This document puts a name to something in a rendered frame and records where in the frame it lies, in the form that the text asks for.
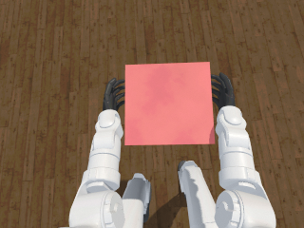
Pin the carton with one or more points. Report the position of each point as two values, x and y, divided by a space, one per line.
168 104

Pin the robot right upper arm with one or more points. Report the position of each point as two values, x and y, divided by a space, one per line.
237 209

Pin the robot left upper arm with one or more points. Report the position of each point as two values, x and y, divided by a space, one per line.
103 209

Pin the robot left forearm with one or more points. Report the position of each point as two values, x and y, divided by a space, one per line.
102 172

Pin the right robot hand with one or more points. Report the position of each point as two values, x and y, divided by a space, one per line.
225 93

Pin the robot right thigh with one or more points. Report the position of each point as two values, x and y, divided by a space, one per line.
200 203

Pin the robot left shin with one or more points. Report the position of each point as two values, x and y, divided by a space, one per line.
141 176

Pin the left robot hand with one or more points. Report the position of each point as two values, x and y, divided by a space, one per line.
110 98

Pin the robot right forearm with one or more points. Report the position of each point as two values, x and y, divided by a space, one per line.
237 168

